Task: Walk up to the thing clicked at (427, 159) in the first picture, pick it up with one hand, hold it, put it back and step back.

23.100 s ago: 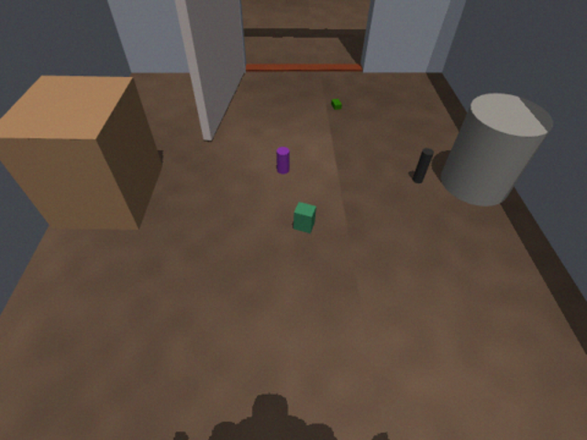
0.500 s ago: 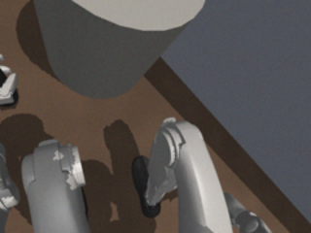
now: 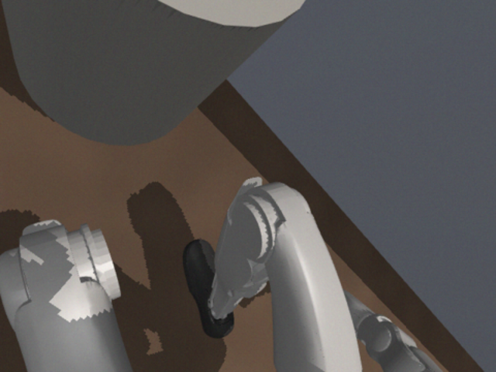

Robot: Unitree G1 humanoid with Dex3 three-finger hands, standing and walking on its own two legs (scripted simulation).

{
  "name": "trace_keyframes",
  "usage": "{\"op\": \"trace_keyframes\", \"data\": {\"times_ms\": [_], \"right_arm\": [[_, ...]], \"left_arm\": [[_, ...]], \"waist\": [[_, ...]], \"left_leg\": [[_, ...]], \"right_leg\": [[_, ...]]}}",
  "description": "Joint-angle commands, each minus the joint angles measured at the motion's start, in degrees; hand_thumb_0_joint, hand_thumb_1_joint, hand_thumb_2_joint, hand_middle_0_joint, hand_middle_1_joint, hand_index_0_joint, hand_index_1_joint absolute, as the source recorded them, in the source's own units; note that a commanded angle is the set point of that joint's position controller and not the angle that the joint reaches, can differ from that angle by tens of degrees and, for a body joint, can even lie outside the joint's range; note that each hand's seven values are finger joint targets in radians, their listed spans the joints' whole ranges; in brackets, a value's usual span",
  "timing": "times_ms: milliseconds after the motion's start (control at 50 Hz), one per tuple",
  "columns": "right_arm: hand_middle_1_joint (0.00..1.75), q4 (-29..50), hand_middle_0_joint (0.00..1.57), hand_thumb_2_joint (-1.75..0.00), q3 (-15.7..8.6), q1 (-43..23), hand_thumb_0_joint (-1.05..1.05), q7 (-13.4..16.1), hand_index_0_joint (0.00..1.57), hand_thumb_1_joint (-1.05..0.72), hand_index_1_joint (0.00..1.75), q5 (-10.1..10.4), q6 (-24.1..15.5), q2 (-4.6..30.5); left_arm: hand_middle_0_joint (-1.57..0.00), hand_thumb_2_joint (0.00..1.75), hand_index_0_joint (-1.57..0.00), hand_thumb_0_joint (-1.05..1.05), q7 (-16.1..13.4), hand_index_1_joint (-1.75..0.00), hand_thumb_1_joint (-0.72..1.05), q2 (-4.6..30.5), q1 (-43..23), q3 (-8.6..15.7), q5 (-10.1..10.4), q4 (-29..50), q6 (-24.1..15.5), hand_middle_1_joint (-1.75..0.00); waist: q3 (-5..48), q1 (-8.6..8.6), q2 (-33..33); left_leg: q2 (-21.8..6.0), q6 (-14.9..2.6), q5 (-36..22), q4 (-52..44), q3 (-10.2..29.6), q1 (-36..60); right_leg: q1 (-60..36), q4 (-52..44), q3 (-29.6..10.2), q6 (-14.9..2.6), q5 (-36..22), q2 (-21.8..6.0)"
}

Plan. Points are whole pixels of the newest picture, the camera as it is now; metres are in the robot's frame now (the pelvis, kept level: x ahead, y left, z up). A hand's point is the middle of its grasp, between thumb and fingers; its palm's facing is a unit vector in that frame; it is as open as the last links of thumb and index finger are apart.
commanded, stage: lower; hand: left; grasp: from the side
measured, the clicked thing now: out of the picture +0.46 +0.29 -0.18
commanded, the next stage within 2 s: loosen in 0.46 s
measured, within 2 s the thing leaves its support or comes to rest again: rests again in 0.48 s
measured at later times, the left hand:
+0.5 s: hand out of the picture +0.46 +0.28 -0.18, palm faces +0.34 -0.94 -0.01, open 7.2 cm
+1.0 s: hand out of the picture +0.46 +0.28 -0.17, palm faces +0.34 -0.94 +0.00, open 10.4 cm
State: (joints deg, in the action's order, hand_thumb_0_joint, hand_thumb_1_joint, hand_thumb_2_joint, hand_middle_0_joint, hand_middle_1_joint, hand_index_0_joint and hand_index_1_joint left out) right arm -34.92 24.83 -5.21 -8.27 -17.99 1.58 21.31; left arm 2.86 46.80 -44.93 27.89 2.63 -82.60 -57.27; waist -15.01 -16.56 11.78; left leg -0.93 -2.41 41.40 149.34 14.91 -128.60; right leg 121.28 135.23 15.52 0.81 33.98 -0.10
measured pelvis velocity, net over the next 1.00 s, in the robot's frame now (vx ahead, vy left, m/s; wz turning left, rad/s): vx -0.01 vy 0.00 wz -0.05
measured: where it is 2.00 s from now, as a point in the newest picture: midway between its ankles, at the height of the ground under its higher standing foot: (159, 335)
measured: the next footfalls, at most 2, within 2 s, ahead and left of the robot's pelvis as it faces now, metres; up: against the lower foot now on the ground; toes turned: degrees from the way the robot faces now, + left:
none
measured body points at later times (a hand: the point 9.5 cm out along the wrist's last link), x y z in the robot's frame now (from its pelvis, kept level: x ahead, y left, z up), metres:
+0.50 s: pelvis +0.00 +0.00 +0.00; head +0.25 +0.18 +0.32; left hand +0.44 +0.33 -0.18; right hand +0.14 -0.25 -0.04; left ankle +0.08 +0.11 -0.26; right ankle +0.14 -0.11 -0.26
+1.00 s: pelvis -0.01 +0.00 +0.00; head +0.25 +0.18 +0.32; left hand +0.44 +0.33 -0.17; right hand +0.14 -0.25 -0.04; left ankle +0.08 +0.11 -0.26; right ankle +0.14 -0.11 -0.26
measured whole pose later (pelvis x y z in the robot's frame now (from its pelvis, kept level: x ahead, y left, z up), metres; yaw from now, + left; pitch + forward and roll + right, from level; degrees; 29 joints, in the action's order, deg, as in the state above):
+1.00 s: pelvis -0.01 +0.00 +0.00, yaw -3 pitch +15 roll -19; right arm -31.4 31.4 -9.5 -7.5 -20.3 2.4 21.9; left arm 0.9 53.0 -45.8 26.9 4.4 -87.7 -61.8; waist -18.3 -17.1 15.0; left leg -1.4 -2.4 41.8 150.8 19.0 -126.8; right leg 118.6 133.5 18.5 1.9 32.3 1.8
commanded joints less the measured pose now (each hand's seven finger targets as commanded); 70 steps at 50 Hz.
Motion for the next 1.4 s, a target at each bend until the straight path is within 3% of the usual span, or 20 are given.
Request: {"op": "trace_keyframes", "data": {"times_ms": [0, 100, 220, 240, 340, 440, 540, 560, 600, 660, 720, 780, 840, 920, 980, 1160, 1200, 1280, 1380], "right_arm": [[0.30, 0.4, 0.20, -0.90, -4.9, 4.6, 0.00, 1.2, 0.20, -0.90, 0.30, -0.7, 0.8, 20.0], [0.30, 1.2, 0.20, -0.90, -3.9, 3.1, 0.00, 1.2, 0.20, -0.89, 0.30, -1.2, 0.9, 20.5], [0.30, 1.2, 0.20, -0.90, -2.5, 2.3, 0.00, 1.6, 0.20, -0.90, 0.30, -1.9, 0.9, 20.3], [0.30, 1.1, 0.20, -0.90, -2.4, 2.6, 0.00, 1.7, 0.20, -0.90, 0.30, -2.0, 0.9, 20.5], [0.30, 1.5, 0.20, -0.90, -1.9, 1.0, 0.00, 1.7, 0.20, -0.89, 0.30, -2.0, 0.9, 21.0], [0.30, 1.7, 0.20, -0.90, -1.5, 0.5, 0.00, 1.8, 0.20, -0.90, 0.30, -2.4, 1.1, 21.5], [0.30, 1.9, 0.20, -0.90, -0.9, 0.4, 0.00, 1.9, 0.20, -0.89, 0.30, -2.8, 1.3, 21.4], [0.30, 1.9, 0.20, -0.90, -0.8, -0.2, 0.00, 1.9, 0.20, -0.90, 0.30, -2.7, 1.3, 21.5], [0.30, 2.1, 0.20, -0.89, -0.6, 0.1, 0.00, 1.9, 0.20, -0.90, 0.30, -2.8, 1.3, 21.7], [0.30, 2.2, 0.20, -0.90, -0.4, -0.2, 0.00, 1.8, 0.20, -0.91, 0.30, -2.9, 1.1, 21.3], [0.30, 2.0, 0.20, -0.89, -0.6, -0.4, 0.00, 2.1, 0.20, -0.91, 0.30, -3.0, 1.3, 21.6], [0.30, 2.2, 0.20, -0.90, -0.4, -0.8, 0.00, 2.0, 0.20, -0.91, 0.30, -3.1, 1.5, 21.5], [0.30, 2.5, 0.20, -0.90, -0.4, -0.8, 0.00, 2.0, 0.20, -0.91, 0.30, -2.8, 1.5, 21.7], [0.30, 2.8, 0.20, -0.90, -0.3, -0.5, 0.00, 2.1, 0.20, -0.91, 0.30, -2.7, 1.6, 22.0], [0.30, 3.2, 0.20, -0.90, -0.1, -0.8, 0.00, 2.1, 0.20, -0.92, 0.30, -2.5, 1.6, 21.5], [0.30, 2.7, 0.20, -0.90, -0.1, -0.7, 0.00, 2.3, 0.20, -0.92, 0.30, -2.6, 1.2, 21.5], [0.30, 3.0, 0.20, -0.90, 0.1, -1.1, 0.00, 2.3, 0.20, -0.90, 0.30, -2.7, 1.2, 21.6], [0.30, 3.1, 0.20, -0.90, -0.3, -0.8, 0.00, 2.7, 0.20, -0.90, 0.30, -2.5, 1.9, 21.9], [0.30, 3.9, 0.20, -0.90, -2.4, 0.8, 0.00, 3.1, 0.20, -0.91, 0.30, -1.6, 2.7, 22.1]], "left_arm": [[-1.32, 1.28, -1.32, 0.00, -1.2, -1.39, 0.39, 10.9, -17.4, 0.8, 0.4, 9.1, -5.8, -1.39], [-1.32, 1.29, -1.32, 0.00, -1.8, -1.39, 0.45, 11.2, -17.2, 0.4, 0.6, 7.0, -7.1, -1.38], [-1.33, 1.30, -1.33, 0.00, -1.7, -1.41, 0.43, 12.5, -17.0, -0.7, 0.6, 6.2, -7.7, -1.40], [-1.33, 1.31, -1.34, 0.00, -1.9, -1.41, 0.43, 13.3, -16.6, 0.3, 0.7, 5.9, -7.8, -1.40], [-1.34, 1.31, -1.34, 0.00, -2.0, -1.41, 0.41, 13.0, -16.1, -0.1, 1.2, 5.0, -8.2, -1.40], [-1.36, 1.30, -1.36, 0.00, -1.8, -1.41, 0.44, 14.3, -16.1, -0.6, 0.2, 5.1, -8.6, -1.41], [-1.34, 1.31, -1.34, 0.00, -2.3, -1.41, 0.43, 14.9, -14.5, 0.3, 0.7, 5.3, -8.9, -1.40], [-1.38, 1.23, -1.39, 0.00, -2.3, -1.36, 0.41, 14.8, -15.9, -0.2, 0.7, 5.3, -9.0, -1.36], [-1.26, 1.07, -1.27, 0.00, -2.7, -1.20, 0.32, 15.1, -16.3, 0.9, 1.6, 5.8, -9.3, -1.20], [-1.12, 0.83, -1.13, 0.00, -2.8, -1.00, 0.23, 14.8, -16.3, 0.5, 1.8, 5.9, -9.7, -1.02], [-1.05, 0.70, -1.06, 0.00, -2.2, -0.91, 0.09, 14.2, -15.6, -0.6, 1.0, 4.4, -9.2, -0.92], [-0.82, 0.56, -0.82, 0.00, -2.0, -0.71, -0.14, 14.5, -15.2, -1.2, 0.5, 4.7, -9.0, -0.71], [-0.72, 0.43, -0.72, 0.00, -1.9, -0.58, -0.23, 13.8, -14.0, -0.8, 1.3, 2.6, -8.6, -0.58], [-0.67, 0.40, -0.66, 0.00, -1.9, -0.54, -0.33, 12.7, -12.9, -0.5, 2.0, 1.7, -8.2, -0.53], [-0.63, 0.40, -0.62, 0.00, -1.5, -0.51, -0.36, 12.8, -13.3, -0.8, 2.5, 2.1, -8.2, -0.50], [-0.36, 0.21, -0.35, 0.00, -1.2, -0.26, -0.51, 14.4, -14.8, -1.0, 2.3, 2.8, -8.8, -0.25], [-0.25, 0.21, -0.24, 0.00, -1.3, -0.20, -0.45, 14.5, -14.2, -0.7, 1.9, 1.9, -8.8, -0.19], [-0.19, 0.15, -0.18, 0.00, -0.2, -0.14, -0.50, 19.9, -14.9, 1.8, 1.3, 7.9, -8.8, -0.12], [-0.13, 0.09, -0.12, 0.00, 1.4, -0.07, -0.54, 25.4, -13.3, 8.3, 2.0, 16.5, -6.3, -0.06]], "waist": [[34.3, -6.39, -30.1], [32.6, -7.15, -30.4], [33.3, -7.60, -30.2], [33.9, -7.55, -29.9], [31.3, -7.62, -30.1], [31.1, -8.41, -33.0], [31.6, -8.25, -31.9], [30.8, -8.51, -31.9], [30.9, -8.54, -31.6], [31.2, -8.61, -31.4], [29.5, -9.30, -31.7], [29.3, -8.95, -31.9], [28.6, -8.86, -30.3], [28.7, -8.97, -29.2], [28.3, -8.73, -27.8], [28.4, -8.67, -29.2], [28.4, -8.60, -29.8], [30.7, -6.61, -34.2], [36.2, -3.00, -39.2]], "left_leg": [[-2.6, 3.43, -10.3, -18.9, 0.3, 24.9], [-2.8, 3.63, -7.6, -19.4, 1.1, 24.9], [-2.7, 3.28, -9.6, -17.7, 0.4, 24.4], [-2.8, 3.31, -10.2, -17.6, 0.7, 24.8], [-2.9, 3.41, -8.6, -18.1, 1.4, 24.2], [-3.7, 4.43, -11.0, -19.3, 3.1, 27.8], [-3.6, 4.05, -12.7, -18.2, 2.9, 27.9], [-3.7, 4.12, -12.0, -18.4, 3.1, 27.6], [-3.6, 3.93, -11.5, -18.3, 3.0, 26.7], [-3.6, 3.83, -11.9, -17.9, 2.7, 26.3], [-3.8, 3.98, -10.2, -18.5, 3.0, 26.5], [-3.8, 4.03, -9.4, -18.7, 3.1, 26.4], [-3.7, 3.82, -8.0, -18.8, 3.3, 24.9], [-3.8, 3.97, -10.3, -19.1, 4.0, 25.9], [-3.5, 3.37, -8.6, -18.5, 3.2, 23.8], [-3.7, 3.29, -7.6, -18.2, 2.6, 23.7], [-3.9, 3.68, -8.3, -18.8, 3.4, 24.9], [-4.3, 4.36, -10.4, -19.8, 3.5, 28.4], [-4.4, 4.91, -14.9, -20.8, 2.2, 32.2]], "right_leg": [[-16.8, -8.4, 1.9, -1.38, -10.0, 3.1], [-16.2, -8.5, 2.5, -1.26, -8.5, 3.2], [-19.4, -9.1, 2.4, -1.01, -10.6, 3.9], [-19.9, -9.2, 2.7, -0.92, -11.1, 4.0], [-18.3, -9.1, 3.3, -1.04, -10.0, 4.1], [-17.1, -7.9, 4.3, -1.12, -11.0, 4.0], [-19.0, -8.5, 4.1, -0.91, -12.6, 4.3], [-18.1, -8.5, 4.2, -0.96, -12.1, 4.2], [-19.5, -8.6, 4.2, -0.92, -12.0, 4.4], [-20.3, -8.7, 4.1, -0.89, -12.5, 4.6], [-18.4, -9.1, 4.4, -0.92, -11.1, 4.6], [-18.0, -9.1, 4.7, -0.99, -10.4, 4.6], [-17.9, -9.3, 4.9, -0.97, -9.6, 4.5], [-18.3, -9.2, 5.2, -0.84, -11.0, 4.6], [-19.0, -9.8, 4.9, -0.86, -10.3, 4.8], [-18.9, -10.1, 4.4, -1.11, -9.3, 5.1], [-18.1, -9.6, 5.0, -1.12, -9.6, 5.0], [-17.9, -8.6, 4.5, -1.34, -10.3, 4.7], [-19.4, -7.9, 3.4, -1.60, -12.0, 4.3]]}}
